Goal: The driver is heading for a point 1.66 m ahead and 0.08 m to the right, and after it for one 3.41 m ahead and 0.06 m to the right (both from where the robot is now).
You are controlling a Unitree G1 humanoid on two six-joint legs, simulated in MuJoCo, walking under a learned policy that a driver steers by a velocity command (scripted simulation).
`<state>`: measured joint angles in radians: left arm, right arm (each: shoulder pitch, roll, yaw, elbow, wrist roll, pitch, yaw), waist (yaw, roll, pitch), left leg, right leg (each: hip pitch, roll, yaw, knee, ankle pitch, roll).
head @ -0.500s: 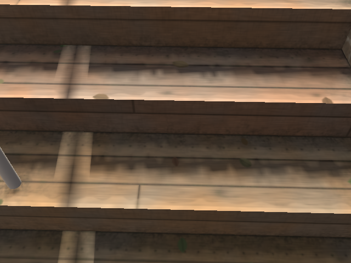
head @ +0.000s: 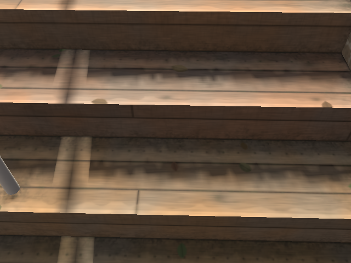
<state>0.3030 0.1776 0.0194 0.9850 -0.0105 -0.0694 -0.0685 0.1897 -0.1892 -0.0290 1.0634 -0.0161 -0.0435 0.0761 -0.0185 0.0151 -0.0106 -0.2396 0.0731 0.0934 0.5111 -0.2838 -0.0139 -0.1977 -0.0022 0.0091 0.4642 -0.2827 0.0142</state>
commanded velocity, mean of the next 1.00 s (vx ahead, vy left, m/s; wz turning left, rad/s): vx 0.15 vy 0.00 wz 0.00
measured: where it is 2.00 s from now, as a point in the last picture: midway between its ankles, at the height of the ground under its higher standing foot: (219, 176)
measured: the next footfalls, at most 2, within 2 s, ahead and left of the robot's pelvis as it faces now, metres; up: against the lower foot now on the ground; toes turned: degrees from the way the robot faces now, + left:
right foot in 1.12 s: +0.38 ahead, -0.16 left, +0.17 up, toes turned -1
left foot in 1.70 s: +0.67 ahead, +0.00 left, +0.33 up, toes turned +5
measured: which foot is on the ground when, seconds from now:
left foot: down 0.00-1.00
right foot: down 0.00-0.80, up 0.82-1.00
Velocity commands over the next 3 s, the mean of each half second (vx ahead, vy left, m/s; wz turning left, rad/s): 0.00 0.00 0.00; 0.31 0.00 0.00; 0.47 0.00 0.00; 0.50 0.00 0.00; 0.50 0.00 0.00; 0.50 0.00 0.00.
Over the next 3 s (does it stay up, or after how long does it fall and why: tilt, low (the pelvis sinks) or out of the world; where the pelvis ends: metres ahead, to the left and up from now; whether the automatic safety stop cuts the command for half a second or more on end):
stays up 1.25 -0.09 0.63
